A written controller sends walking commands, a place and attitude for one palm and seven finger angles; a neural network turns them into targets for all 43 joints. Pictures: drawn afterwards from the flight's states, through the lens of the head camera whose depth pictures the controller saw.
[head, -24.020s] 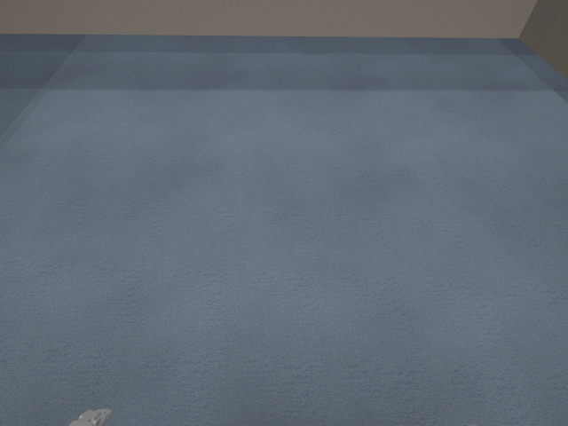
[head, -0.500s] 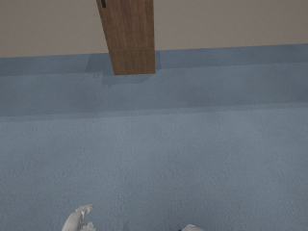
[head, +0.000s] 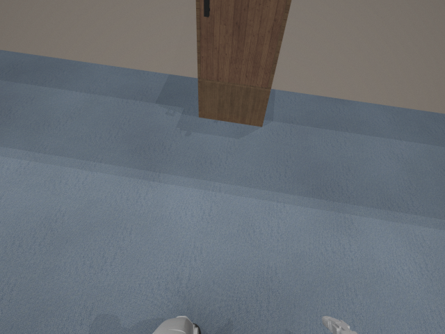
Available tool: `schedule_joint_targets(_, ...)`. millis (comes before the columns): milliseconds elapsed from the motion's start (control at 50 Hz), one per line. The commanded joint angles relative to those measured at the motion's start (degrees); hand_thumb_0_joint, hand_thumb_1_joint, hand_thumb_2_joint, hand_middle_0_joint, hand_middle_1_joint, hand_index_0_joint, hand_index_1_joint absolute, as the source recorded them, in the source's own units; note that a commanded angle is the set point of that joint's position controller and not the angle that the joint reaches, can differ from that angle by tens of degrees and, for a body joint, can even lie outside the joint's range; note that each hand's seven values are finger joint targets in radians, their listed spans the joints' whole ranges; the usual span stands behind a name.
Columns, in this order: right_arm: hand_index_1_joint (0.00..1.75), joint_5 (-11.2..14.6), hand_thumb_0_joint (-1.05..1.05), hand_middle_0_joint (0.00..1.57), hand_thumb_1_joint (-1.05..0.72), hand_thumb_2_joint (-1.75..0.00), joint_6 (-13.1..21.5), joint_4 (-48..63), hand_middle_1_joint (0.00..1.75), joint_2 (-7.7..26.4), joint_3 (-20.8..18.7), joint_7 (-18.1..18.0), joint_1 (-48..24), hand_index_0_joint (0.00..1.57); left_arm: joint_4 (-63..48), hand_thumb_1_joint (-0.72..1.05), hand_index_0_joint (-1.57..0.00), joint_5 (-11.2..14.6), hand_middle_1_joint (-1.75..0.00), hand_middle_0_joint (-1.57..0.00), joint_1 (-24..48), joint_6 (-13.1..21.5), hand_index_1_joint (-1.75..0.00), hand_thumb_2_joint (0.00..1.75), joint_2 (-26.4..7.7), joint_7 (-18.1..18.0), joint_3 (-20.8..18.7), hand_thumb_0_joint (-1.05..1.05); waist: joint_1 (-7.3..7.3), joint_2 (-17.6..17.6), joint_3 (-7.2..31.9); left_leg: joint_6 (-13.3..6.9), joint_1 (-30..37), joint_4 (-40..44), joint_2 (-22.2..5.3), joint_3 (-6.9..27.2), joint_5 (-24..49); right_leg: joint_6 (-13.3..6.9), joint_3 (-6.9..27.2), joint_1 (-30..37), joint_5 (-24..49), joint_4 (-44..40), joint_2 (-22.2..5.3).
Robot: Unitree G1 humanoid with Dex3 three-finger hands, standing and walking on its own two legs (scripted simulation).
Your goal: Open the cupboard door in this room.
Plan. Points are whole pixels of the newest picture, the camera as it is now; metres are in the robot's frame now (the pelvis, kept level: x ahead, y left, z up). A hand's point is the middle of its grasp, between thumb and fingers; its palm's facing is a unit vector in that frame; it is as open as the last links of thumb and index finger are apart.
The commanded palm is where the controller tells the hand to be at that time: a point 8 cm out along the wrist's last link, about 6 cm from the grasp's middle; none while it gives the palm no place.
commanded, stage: turn or walk to find it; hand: left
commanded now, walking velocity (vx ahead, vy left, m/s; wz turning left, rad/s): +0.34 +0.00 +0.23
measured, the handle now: out of the picture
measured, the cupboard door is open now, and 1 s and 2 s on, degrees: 0 0 0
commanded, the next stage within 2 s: stand and wait in 0.08 s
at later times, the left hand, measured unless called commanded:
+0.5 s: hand (166, 264) +0.26 +0.16 -0.15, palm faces +0.01 -0.98 -0.22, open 7.4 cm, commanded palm none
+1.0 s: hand (161, 306) +0.18 +0.15 -0.16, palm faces +0.08 -0.98 -0.16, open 7.3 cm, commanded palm none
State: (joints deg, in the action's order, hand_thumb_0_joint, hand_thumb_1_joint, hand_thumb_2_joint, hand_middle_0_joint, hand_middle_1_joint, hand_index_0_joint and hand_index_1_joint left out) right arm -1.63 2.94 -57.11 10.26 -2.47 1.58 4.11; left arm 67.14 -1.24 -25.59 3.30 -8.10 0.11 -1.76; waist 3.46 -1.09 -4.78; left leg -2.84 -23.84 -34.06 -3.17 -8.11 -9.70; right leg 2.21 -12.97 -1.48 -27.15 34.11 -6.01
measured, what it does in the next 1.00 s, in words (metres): walks ahead: right foot, then left foot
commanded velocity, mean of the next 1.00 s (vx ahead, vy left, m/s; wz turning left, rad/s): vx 0.02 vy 0.00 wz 0.01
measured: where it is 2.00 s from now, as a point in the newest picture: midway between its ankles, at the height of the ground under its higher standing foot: (222, 332)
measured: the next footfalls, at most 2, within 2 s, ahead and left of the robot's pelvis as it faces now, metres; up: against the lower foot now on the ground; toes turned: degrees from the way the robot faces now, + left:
right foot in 0.44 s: +0.29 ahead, -0.13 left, +0.00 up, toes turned -6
left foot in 0.70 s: +0.22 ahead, +0.11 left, +0.00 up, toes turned +7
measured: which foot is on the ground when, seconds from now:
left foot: down 0.00-0.46, up 0.48-0.68, down 0.70-1.00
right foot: up 0.00-0.42, down 0.44-1.00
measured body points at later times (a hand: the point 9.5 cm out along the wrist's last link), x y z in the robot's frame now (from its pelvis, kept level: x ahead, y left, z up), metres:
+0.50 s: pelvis +0.18 -0.02 +0.01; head +0.20 -0.04 +0.46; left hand +0.26 +0.21 -0.13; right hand +0.15 -0.24 -0.16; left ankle +0.09 +0.09 -0.71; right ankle +0.25 -0.12 -0.72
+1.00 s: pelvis +0.22 -0.01 +0.02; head +0.22 -0.01 +0.47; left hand +0.18 +0.20 -0.14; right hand +0.22 -0.23 -0.14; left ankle +0.18 +0.11 -0.72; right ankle +0.25 -0.13 -0.72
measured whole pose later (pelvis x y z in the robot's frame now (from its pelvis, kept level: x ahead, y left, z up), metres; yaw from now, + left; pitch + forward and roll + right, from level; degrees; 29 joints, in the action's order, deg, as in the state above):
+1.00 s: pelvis +0.22 -0.01 +0.02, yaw +1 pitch -1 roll +0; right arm -0.3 0.6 -65.5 7.4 -0.3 -2.0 16.2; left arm 66.6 -0.6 -18.0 0.1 -7.8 -1.3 0.0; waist 1.5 -0.7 -1.4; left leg 0.8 -5.9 -21.9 -2.2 -4.9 -14.9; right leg -0.3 -6.9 -12.1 -9.5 22.7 -2.6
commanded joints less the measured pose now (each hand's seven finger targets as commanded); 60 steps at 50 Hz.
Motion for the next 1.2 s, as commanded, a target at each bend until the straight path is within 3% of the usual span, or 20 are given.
schedule_joint_targets(0, 0.30, 0.7, 0.00, 0.20, -0.90, -0.90, 0.3, -4.1, 0.30, 15.5, -4.0, -2.1, 23.0, 0.20, -7.9, 0.90, -0.20, 0.9, -0.30, -0.20, 6.2, 1.4, -0.30, 0.90, -6.2, -0.6, -0.8, 0.00, -10.75, 14.1, 14.6, -11.7, 36.4, 15.8, -22.8, 33.1, 6.1, -1.6, 8.9, -36.5, -4.4, 40.8, 0.3)
schedule_joint_targets(20, 0.30, 0.8, 0.00, 0.20, -0.90, -0.90, 0.4, -2.7, 0.30, 12.6, -3.5, -2.1, 18.6, 0.20, -8.1, 0.90, -0.20, 0.7, -0.30, -0.20, 9.3, 1.3, -0.30, 0.90, -6.1, -0.3, -1.1, 0.00, -9.23, 10.0, 8.6, -10.3, 29.3, 17.0, -20.7, 28.8, 3.8, -1.7, 10.4, -37.8, 0.1, 41.1, -2.0)
schedule_joint_targets(60, 0.30, 0.5, 0.00, 0.20, -0.90, -0.90, 1.3, -2.0, 0.30, 7.4, -1.9, -2.2, 14.2, 0.20, -7.0, 0.90, -0.20, -0.1, -0.30, -0.20, 9.4, 0.7, -0.30, 0.90, -5.5, 0.4, -1.3, 0.00, -5.89, 4.3, 3.2, -6.7, 17.7, 19.6, -16.0, 20.6, 5.7, -1.0, 11.1, -32.8, 5.2, 36.6, -4.3)
schedule_joint_targets(120, 0.30, 0.9, 0.00, 0.20, -0.90, -0.90, 1.9, -1.9, 0.30, 5.2, -0.9, -2.4, 11.8, 0.20, -5.5, 0.90, -0.20, -0.3, -0.30, -0.20, 4.4, -1.5, -0.30, 0.90, -2.5, 0.1, -1.0, 0.00, -2.12, 6.6, 2.4, -5.2, 10.9, 21.5, -11.2, 10.9, 14.3, 0.5, 9.9, -27.5, 11.0, 32.2, -3.4)
schedule_joint_targets(220, 0.30, 1.0, 0.00, 0.20, -0.90, -0.90, 1.8, -2.0, 0.30, 5.1, -1.0, -2.7, 12.4, 0.20, -8.0, 0.90, -0.20, 0.0, -0.30, -0.20, 8.3, -2.9, -0.30, 0.90, -3.2, -0.4, -1.1, 0.00, -1.25, 7.8, 1.0, -5.5, 11.8, 20.2, -10.2, 6.4, 28.7, 1.8, 9.9, -27.6, 16.9, 22.2, -2.8)
schedule_joint_targets(320, 0.30, 0.4, 0.00, 0.20, -0.90, -0.90, 0.7, -3.8, 0.30, 5.9, -1.4, -3.2, 14.6, 0.20, -9.8, 0.90, -0.20, 0.1, -0.30, -0.20, 13.5, -2.4, -0.30, 0.90, -3.7, -0.6, -0.4, 0.00, -3.12, 8.3, 1.5, -4.6, 16.9, 14.1, -10.7, 6.5, 33.6, 0.3, 8.1, -21.0, 16.7, 5.5, 0.3)
schedule_joint_targets(380, 0.30, 0.5, 0.00, 0.20, -0.90, -0.90, -0.1, -5.0, 0.30, 5.3, -1.1, -3.4, 15.2, 0.20, -8.3, 0.90, -0.20, 0.1, -0.30, -0.20, 9.1, -1.5, -0.30, 0.90, -5.5, -0.7, -0.5, 0.00, -0.99, 5.3, 2.3, -1.5, 15.1, 6.7, -8.8, 7.3, 26.5, -0.1, 7.3, -9.8, 24.3, -6.6, 1.0)
schedule_joint_targets(400, 0.30, 0.8, 0.00, 0.20, -0.90, -0.90, -0.1, -5.1, 0.30, 4.0, -0.8, -3.2, 16.1, 0.20, -7.1, 0.90, -0.20, 0.0, -0.30, -0.20, 5.5, -0.9, -0.30, 0.90, -8.1, -1.0, -0.8, 0.00, 0.09, 0.4, 5.4, 0.8, 12.4, 1.6, -6.0, 5.7, 17.5, -0.6, 10.4, -2.7, 38.1, -8.7, -2.2)
schedule_joint_targets(420, 0.30, 1.1, 0.00, 0.20, -0.90, -0.90, 0.0, -5.0, 0.30, 2.0, -0.7, -3.0, 18.2, 0.20, -6.0, 0.90, -0.20, -0.1, -0.30, -0.20, 3.4, -0.4, -0.30, 0.90, -11.2, -1.4, -1.2, 0.00, -0.72, -6.7, 8.1, 2.9, 5.8, -5.7, -1.0, 3.6, 1.0, -4.5, 19.4, 4.3, 57.5, -7.2, -10.7)
schedule_joint_targets(440, 0.30, 1.6, 0.00, 0.20, -0.90, -0.90, -1.0, -4.9, 0.30, 1.0, -0.5, -3.1, 19.5, 0.20, -5.6, 0.90, -0.20, 0.5, -0.30, -0.20, 2.5, -0.1, -0.30, 0.90, -13.0, -1.4, -1.2, 0.00, -1.21, -10.8, 9.4, 4.5, 4.0, -12.7, 2.0, 3.6, -22.3, -11.0, 23.5, 4.3, 65.9, -10.3, -18.3)
schedule_joint_targets(460, 0.30, 1.6, 0.00, 0.20, -0.90, -0.90, -2.1, -4.8, 0.30, 1.6, -0.3, -3.5, 19.1, 0.20, -6.0, 0.90, -0.20, 0.7, -0.30, -0.20, 4.9, 0.0, -0.30, 0.90, -13.1, -1.6, -1.6, 0.00, -1.63, -15.8, 10.4, 4.6, 5.2, -17.4, 0.6, 6.6, -27.7, -13.8, 25.3, 0.1, 61.9, -13.2, -18.8)
schedule_joint_targets(500, 0.30, 1.6, 0.00, 0.20, -0.90, -0.90, -2.4, -5.8, 0.30, 1.0, 0.0, -3.3, 16.8, 0.20, -7.2, 0.90, -0.20, 0.4, -0.30, -0.20, 11.3, -0.7, -0.30, 0.90, -10.2, -1.9, -1.1, 0.00, -2.76, -7.6, 6.9, 4.3, 5.8, -17.6, -0.6, 8.4, -23.3, -13.8, 22.0, -6.1, 48.3, -15.2, -15.4)
schedule_joint_targets(560, 0.30, 1.3, 0.00, 0.20, -0.90, -0.90, -2.8, -6.8, 0.30, -1.2, 0.4, -3.0, 17.9, 0.20, -7.5, 0.90, -0.20, 0.2, -0.30, -0.20, 14.3, -1.3, -0.30, 0.90, -8.8, -2.1, -1.4, 0.00, -3.90, -5.1, 6.8, 4.6, 9.3, -9.2, -0.7, 6.3, -17.6, -11.4, 16.9, -9.8, 34.8, -16.7, -11.6)
schedule_joint_targets(640, 0.30, 0.9, 0.00, 0.20, -0.90, -0.90, -2.7, -8.4, 0.30, -0.9, 0.8, -3.0, 20.5, 0.20, -6.6, 0.90, -0.20, 1.0, -0.30, -0.20, 15.6, -2.2, -0.30, 0.90, -8.0, -1.9, -0.9, 0.00, -5.15, -5.8, 5.8, 4.9, 17.9, 8.5, -0.4, 4.9, -4.7, -7.0, 14.3, -16.2, 14.5, -16.2, -6.7)
schedule_joint_targets(660, 0.30, 0.8, 0.00, 0.20, -0.90, -0.90, -2.4, -8.7, 0.30, 0.0, 0.7, -2.9, 20.5, 0.20, -6.5, 0.90, -0.20, 1.1, -0.30, -0.20, 15.4, -2.4, -0.30, 0.90, -6.8, -1.7, -0.7, 0.00, -5.02, -2.2, 4.7, 4.4, 19.1, 11.2, -2.0, 7.2, -2.6, -5.2, 13.1, -18.7, 9.5, -14.8, -4.5)
schedule_joint_targets(700, 0.30, 0.6, 0.00, 0.20, -0.90, -0.90, -2.0, -7.4, 0.30, 2.7, 0.6, -3.0, 16.1, 0.20, -6.6, 0.90, -0.20, 1.1, -0.30, -0.20, 13.6, -3.1, -0.30, 0.90, -5.0, -1.6, -0.4, 0.00, -2.59, 5.0, 0.3, 2.4, 8.7, 17.9, -7.4, 12.6, -7.7, -1.9, 10.6, -14.4, 8.5, -14.4, -0.4)
schedule_joint_targets(720, 0.30, 0.8, 0.00, 0.20, -0.90, -0.90, -2.0, -6.9, 0.30, 2.4, 0.6, -3.0, 13.7, 0.20, -5.9, 0.90, -0.20, 0.8, -0.30, -0.20, 13.2, -3.4, -0.30, 0.90, -5.2, -1.6, -0.5, 0.00, -2.14, 7.8, -2.1, 2.2, 3.9, 21.0, -7.2, 13.2, -12.6, -1.2, 9.8, -10.8, 10.3, -13.1, 0.1)
schedule_joint_targets(760, 0.30, 1.0, 0.00, 0.20, -0.90, -0.90, -1.8, -6.3, 0.30, 2.4, 0.7, -3.1, 12.3, 0.20, -4.3, 0.90, -0.20, 0.7, -0.30, -0.20, 9.9, -3.2, -0.30, 0.90, -5.3, -1.5, 0.1, 0.00, -1.06, 7.1, -2.3, 2.4, 4.0, 21.1, -6.1, 11.8, -10.7, -1.5, 10.3, -7.9, 16.1, -12.9, -0.5)
schedule_joint_targets(840, 0.30, 1.1, 0.00, 0.20, -0.90, -0.90, -1.7, -6.9, 0.30, 1.6, 1.1, -3.4, 15.2, 0.20, -3.1, 0.90, -0.20, 1.0, -0.30, -0.20, 8.1, -2.5, -0.30, 0.90, -5.5, -1.8, 0.8, 0.00, -2.64, 2.4, 0.1, 2.9, 11.3, 18.3, -4.1, 8.4, -4.6, -2.2, 12.0, -9.4, 17.5, -15.9, -1.8)
schedule_joint_targets(1180, 0.30, 1.3, 0.00, 0.20, -0.90, -0.90, -1.2, -8.3, 0.30, 1.0, 1.4, -4.0, 17.3, 0.20, -1.8, 0.90, -0.20, 0.9, -0.30, -0.20, 4.0, -2.0, -0.30, 0.90, -3.7, -2.5, 1.3, 0.00, -3.13, 1.8, 1.3, 2.5, 14.9, 16.2, -4.5, 6.9, 5.0, -2.7, 11.8, -8.0, 26.1, -13.3, -2.1)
